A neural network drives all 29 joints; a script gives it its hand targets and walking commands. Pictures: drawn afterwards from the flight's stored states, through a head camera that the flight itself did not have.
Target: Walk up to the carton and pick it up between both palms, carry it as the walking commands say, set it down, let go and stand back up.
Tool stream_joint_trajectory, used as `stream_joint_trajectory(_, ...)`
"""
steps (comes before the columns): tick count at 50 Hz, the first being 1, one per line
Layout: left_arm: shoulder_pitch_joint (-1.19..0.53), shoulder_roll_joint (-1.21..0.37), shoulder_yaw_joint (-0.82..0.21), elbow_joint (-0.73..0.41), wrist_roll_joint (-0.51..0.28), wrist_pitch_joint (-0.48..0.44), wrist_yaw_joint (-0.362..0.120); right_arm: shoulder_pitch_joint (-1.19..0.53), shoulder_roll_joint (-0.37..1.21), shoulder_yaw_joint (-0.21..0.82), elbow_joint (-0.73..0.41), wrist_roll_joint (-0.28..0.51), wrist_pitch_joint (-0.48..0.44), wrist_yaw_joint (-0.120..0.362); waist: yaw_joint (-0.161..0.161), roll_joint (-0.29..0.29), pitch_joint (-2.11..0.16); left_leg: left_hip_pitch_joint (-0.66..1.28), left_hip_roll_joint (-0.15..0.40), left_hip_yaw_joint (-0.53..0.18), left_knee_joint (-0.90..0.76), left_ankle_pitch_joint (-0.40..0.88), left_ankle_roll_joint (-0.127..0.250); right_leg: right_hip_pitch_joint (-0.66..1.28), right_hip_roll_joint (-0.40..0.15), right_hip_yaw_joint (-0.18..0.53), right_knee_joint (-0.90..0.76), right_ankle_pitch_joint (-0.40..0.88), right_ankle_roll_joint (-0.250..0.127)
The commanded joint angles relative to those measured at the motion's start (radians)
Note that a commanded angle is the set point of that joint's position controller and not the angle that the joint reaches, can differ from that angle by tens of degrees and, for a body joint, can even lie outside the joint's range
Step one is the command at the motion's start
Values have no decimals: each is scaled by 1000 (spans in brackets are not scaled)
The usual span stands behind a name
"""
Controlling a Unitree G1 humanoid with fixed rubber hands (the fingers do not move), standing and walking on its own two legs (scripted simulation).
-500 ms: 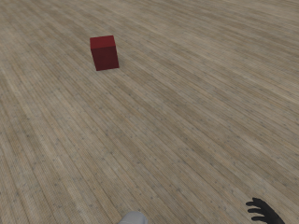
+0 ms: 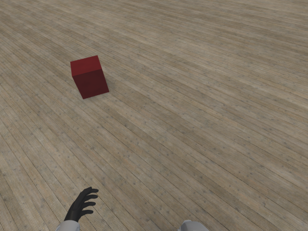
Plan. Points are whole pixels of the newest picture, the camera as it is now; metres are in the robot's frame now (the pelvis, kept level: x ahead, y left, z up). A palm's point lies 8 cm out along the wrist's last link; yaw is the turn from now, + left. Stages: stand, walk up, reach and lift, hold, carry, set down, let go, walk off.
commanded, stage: walk up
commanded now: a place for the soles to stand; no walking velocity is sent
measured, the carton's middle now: (90, 77) +1.62 +0.54 -0.61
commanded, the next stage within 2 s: none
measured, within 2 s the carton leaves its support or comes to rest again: neither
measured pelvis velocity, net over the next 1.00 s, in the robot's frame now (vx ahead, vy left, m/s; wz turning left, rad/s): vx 0.50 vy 0.23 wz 0.21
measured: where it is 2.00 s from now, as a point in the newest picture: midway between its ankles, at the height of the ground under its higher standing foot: (87, 143)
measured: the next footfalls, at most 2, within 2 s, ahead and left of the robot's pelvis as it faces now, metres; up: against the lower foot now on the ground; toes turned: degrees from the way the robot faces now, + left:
left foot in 0.44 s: +0.43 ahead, +0.26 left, +0.00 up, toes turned +15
right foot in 0.90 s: +0.61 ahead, +0.11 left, +0.00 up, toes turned +4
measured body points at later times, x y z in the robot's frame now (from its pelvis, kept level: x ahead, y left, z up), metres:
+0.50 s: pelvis +0.27 +0.14 -0.02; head +0.31 +0.16 +0.42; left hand +0.20 +0.41 -0.15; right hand +0.48 -0.04 -0.13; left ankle +0.40 +0.25 -0.71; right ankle +0.12 -0.08 -0.67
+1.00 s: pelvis +0.50 +0.23 +0.00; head +0.48 +0.23 +0.45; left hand +0.57 +0.50 -0.10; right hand +0.60 +0.00 -0.12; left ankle +0.42 +0.27 -0.67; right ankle +0.57 +0.11 -0.71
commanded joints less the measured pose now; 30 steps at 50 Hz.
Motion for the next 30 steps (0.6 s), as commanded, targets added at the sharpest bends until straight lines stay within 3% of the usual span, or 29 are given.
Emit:
stream_joint_trajectory(1,209,131,65,-36,-17,25,77,-86,-130,-32,-130,-16,18,48,149,-109,-83,-469,102,-38,403,-98,-111,457,-397,588,-530,-487,-84)
stream_joint_trajectory(2,252,102,54,-13,-19,18,85,-125,-120,-35,-127,-17,16,51,172,-66,-36,-489,126,-48,426,-59,-124,457,-366,504,-508,-410,-81)
stream_joint_trajectory(3,281,99,47,7,-22,12,84,-127,-85,-24,-120,-26,13,48,177,-61,3,-503,148,-59,425,-5,-143,446,-366,452,-482,-301,-94)
stream_joint_trajectory(6,302,117,47,48,-1,-20,59,-122,-21,-20,-93,-34,-3,51,133,-11,51,-536,169,-49,441,64,-144,447,-329,318,-471,-112,-74)
stream_joint_trajectory(8,328,115,50,75,2,-33,49,-186,1,-18,-120,-32,3,65,122,-41,86,-576,186,-45,424,97,-139,455,-309,225,-477,-24,-71)
stream_joint_trajectory(9,332,119,53,87,2,-39,46,-208,24,-11,-122,-25,4,66,115,-43,130,-572,187,-17,381,127,-127,409,-301,180,-492,99,-65)
stream_joint_trajectory(10,326,121,58,88,-1,-42,40,-264,27,-7,-145,-20,4,68,120,-57,124,-554,192,-6,337,129,-132,397,-271,135,-492,159,-81)
stream_joint_trajectory(11,320,117,59,95,5,-43,37,-287,30,-9,-159,-17,8,70,125,-89,148,-540,204,4,278,174,-138,368,-263,87,-488,190,-95)
stream_joint_trajectory(13,293,117,61,102,2,-42,23,-319,39,-5,-178,-7,-3,66,123,-144,163,-434,208,39,136,272,-126,272,-213,-5,-484,263,-80)
stream_joint_trajectory(14,249,131,60,93,2,-41,19,-318,40,-2,-195,0,-11,70,109,-176,144,-333,227,49,32,317,-115,225,-210,-54,-489,195,-70)
stream_joint_trajectory(15,249,154,64,101,-4,-41,16,-312,38,-6,-196,8,-18,73,116,-195,92,-207,206,83,4,368,-104,186,-207,-78,-469,112,-64)
stream_joint_trajectory(17,253,168,72,125,-8,-33,10,-276,31,-17,-196,9,-25,67,100,-178,56,-62,206,85,-13,397,-94,148,-218,-118,-403,30,-60)
stream_joint_trajectory(19,332,144,63,146,-10,-21,3,-177,-13,-43,-172,-7,-40,43,74,-79,-41,121,143,109,-49,298,-77,151,-178,-163,-126,110,-39)
stream_joint_trajectory(20,371,134,56,153,3,-17,-2,-35,-68,-73,-135,-10,-49,24,8,59,-167,313,151,55,-48,175,-65,86,-148,-159,125,51,-5)
stream_joint_trajectory(21,428,69,39,147,7,-5,-13,72,-164,-105,-128,-11,-59,-5,-12,284,-231,415,363,-278,-195,-106,5,-61,-52,-162,478,-289,30)
stream_joint_trajectory(22,501,39,23,110,14,15,-18,65,-213,-113,-163,-2,-49,-32,39,325,-273,379,493,-628,-343,-394,52,-126,15,-5,611,-410,37)
stream_joint_trajectory(23,489,30,19,84,24,26,-18,-14,-217,-114,-217,5,-40,-44,76,189,-140,251,513,-701,-436,-538,74,-165,-6,51,629,-305,38)
stream_joint_trajectory(24,408,88,21,67,-4,28,-17,-71,-169,-121,-210,15,-28,-51,74,187,-129,265,491,-666,-462,-479,105,-217,-30,34,668,-241,30)
stream_joint_trajectory(25,349,115,25,67,0,17,-20,-81,-125,-111,-215,19,-29,-54,69,115,-122,232,437,-585,-439,-295,74,-207,-46,47,650,-210,36)
stream_joint_trajectory(26,343,116,38,82,4,11,-19,-74,-102,-98,-203,22,-39,-52,71,88,-137,207,419,-526,-410,-81,43,-174,-49,60,635,-177,28)
stream_joint_trajectory(27,346,88,32,95,5,10,-14,-74,-90,-85,-191,14,-47,-47,79,100,-120,147,407,-445,-383,133,47,-121,-58,55,602,-169,24)
stream_joint_trajectory(28,325,76,29,85,8,19,-6,-60,-69,-79,-186,12,-55,-42,72,95,-140,113,402,-389,-345,204,75,-74,-67,46,560,-181,14)
stream_joint_trajectory(29,314,51,22,68,8,20,-2,-73,-52,-73,-185,0,-62,-39,92,105,-123,83,405,-346,-329,268,116,-56,-68,34,503,-218,12)
stream_joint_trajectory(30,313,49,21,67,12,29,1,-66,-23,-64,-179,0,-64,-36,99,109,-82,15,407,-311,-354,219,131,-15,-74,35,436,-251,10)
